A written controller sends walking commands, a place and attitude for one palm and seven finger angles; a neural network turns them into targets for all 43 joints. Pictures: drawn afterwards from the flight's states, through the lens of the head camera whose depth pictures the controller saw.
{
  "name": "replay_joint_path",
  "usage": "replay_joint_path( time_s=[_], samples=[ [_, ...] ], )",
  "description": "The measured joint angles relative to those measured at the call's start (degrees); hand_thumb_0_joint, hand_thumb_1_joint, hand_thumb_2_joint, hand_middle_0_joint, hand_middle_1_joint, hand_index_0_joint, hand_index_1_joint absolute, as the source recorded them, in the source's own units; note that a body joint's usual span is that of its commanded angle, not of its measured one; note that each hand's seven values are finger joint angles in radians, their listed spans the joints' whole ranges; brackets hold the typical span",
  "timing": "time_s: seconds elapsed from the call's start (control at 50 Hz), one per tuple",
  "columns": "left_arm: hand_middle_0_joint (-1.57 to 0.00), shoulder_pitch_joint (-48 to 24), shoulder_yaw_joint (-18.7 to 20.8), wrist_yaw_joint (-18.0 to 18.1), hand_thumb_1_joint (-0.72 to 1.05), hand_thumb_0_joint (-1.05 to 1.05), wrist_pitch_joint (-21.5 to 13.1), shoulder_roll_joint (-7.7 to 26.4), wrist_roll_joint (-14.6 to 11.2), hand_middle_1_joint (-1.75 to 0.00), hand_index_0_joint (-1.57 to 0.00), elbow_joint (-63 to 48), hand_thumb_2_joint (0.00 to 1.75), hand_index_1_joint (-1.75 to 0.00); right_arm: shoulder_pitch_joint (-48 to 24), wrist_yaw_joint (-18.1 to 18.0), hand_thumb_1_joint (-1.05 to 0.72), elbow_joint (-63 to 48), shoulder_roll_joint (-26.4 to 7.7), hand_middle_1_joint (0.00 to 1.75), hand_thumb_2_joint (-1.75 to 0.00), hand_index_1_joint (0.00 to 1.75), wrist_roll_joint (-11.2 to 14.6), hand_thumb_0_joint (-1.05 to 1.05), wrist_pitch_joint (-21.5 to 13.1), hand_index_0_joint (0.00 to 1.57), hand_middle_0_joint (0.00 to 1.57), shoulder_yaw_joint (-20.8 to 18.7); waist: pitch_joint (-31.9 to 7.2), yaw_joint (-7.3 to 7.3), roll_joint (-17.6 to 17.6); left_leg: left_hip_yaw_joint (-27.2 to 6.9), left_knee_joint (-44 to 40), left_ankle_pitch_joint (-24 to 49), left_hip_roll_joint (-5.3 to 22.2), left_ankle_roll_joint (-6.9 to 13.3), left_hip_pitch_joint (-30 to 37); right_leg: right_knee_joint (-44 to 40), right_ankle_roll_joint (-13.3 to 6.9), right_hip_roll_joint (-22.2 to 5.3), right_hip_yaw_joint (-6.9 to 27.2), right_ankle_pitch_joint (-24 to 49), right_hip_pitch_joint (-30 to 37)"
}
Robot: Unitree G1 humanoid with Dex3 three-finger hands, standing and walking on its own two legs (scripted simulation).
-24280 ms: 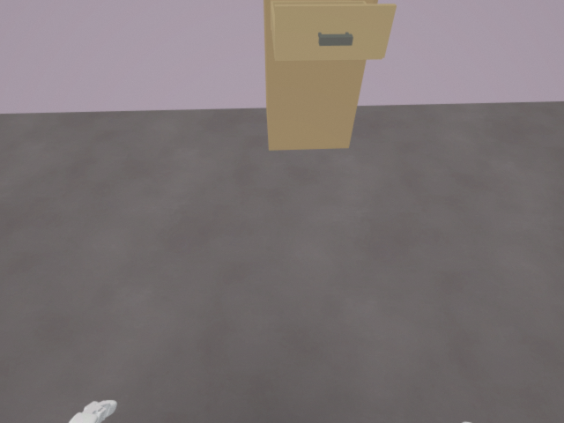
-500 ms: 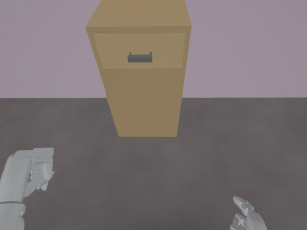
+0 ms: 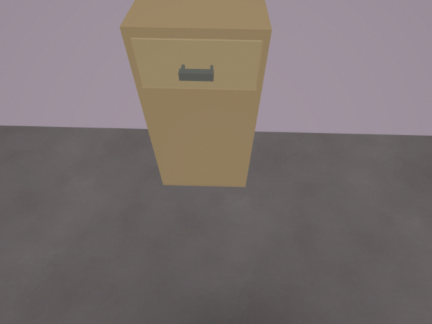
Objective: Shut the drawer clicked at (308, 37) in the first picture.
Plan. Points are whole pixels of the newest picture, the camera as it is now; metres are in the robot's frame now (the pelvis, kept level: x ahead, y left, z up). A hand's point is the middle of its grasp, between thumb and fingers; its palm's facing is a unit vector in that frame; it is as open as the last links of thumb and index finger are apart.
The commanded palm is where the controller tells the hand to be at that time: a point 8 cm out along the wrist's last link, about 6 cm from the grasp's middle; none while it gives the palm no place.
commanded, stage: let the arm hang, fingers relaxed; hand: left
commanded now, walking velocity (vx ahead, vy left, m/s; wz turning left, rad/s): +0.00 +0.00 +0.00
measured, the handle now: (196, 71) +0.86 +0.12 -0.02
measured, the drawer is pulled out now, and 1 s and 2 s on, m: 0.00 0.00 0.00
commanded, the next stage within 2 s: look to check the result in 0.54 s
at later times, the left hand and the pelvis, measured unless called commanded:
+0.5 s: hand out of the picture +0.05 +0.17 -0.17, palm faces -0.01 -0.98 -0.21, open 7.2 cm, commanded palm none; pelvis +0.02 -0.01 +0.00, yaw -1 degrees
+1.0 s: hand out of the picture +0.03 +0.15 -0.17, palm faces +0.00 -0.98 -0.21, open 7.3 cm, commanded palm none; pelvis +0.03 -0.02 +0.00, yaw -1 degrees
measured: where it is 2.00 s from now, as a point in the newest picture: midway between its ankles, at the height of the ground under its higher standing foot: outside the picture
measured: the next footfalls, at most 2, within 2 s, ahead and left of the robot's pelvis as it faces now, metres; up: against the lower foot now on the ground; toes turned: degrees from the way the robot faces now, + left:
none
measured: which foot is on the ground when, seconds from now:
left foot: down 0.00-1.00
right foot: down 0.00-1.00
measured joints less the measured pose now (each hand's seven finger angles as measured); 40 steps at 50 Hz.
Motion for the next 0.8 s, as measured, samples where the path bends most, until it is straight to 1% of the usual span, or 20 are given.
replay_joint_path(
  time_s=[0.14,0.26,0.38,0.48,0.8],
  samples=[
    [-0.36,-2.15,0.00,0.43,0.91,0.01,-0.68,-1.15,-0.11,-0.48,-0.36,2.40,0.90,-0.47,-1.11,-0.27,-0.90,2.15,1.10,0.30,-0.90,0.30,0.10,0.01,-0.89,0.20,0.20,0.19,-1.04,-0.21,1.19,0.68,-1.91,0.46,-0.43,0.13,2.00,-0.32,0.21,-0.42,0.69,-0.19,1.07],
    [-0.25,-4.42,-0.09,0.61,0.91,0.00,-1.21,-2.73,-0.13,-0.35,-0.25,2.24,0.90,-0.36,-1.88,-0.45,-0.91,3.17,1.78,0.30,-0.90,0.30,-0.06,0.01,-1.15,0.20,0.20,0.21,-1.77,-0.54,0.91,0.96,-2.77,0.58,-0.47,-0.04,2.93,-0.32,0.13,-0.45,0.99,-0.46,1.49],
    [-0.22,-5.65,-0.12,0.77,0.92,0.00,-1.40,-4.34,-0.09,-0.31,-0.22,2.11,0.90,-0.31,-1.66,-0.64,-0.91,3.97,2.13,0.30,-0.90,0.30,-0.12,0.01,-1.42,0.20,0.20,0.13,-1.95,-0.94,0.14,1.12,-3.25,0.45,-0.22,-0.34,3.44,-0.53,-0.10,-0.19,1.17,-0.65,1.78],
    [-0.21,-5.59,0.17,0.84,0.93,0.00,-1.43,-4.18,-0.18,-0.30,-0.21,2.43,0.90,-0.30,-0.91,-0.91,-0.91,4.57,2.56,0.30,-0.90,0.30,-0.14,0.01,-1.55,0.20,0.20,0.15,-1.70,-1.10,-0.35,1.01,-3.48,0.28,0.08,-0.69,3.78,-0.85,-0.40,0.13,1.08,-0.80,2.17],
    [-0.20,-3.36,0.30,0.91,0.91,0.00,-1.50,-4.97,-0.29,-0.30,-0.20,3.83,0.90,-0.30,-0.53,-1.26,-0.91,5.26,2.82,0.30,-0.90,0.30,0.01,0.01,-1.47,0.20,0.20,-0.07,-1.01,-0.87,0.15,0.80,-3.87,-0.33,0.83,-1.51,4.83,-1.51,-1.16,0.92,0.91,-1.32,3.30]
  ],
)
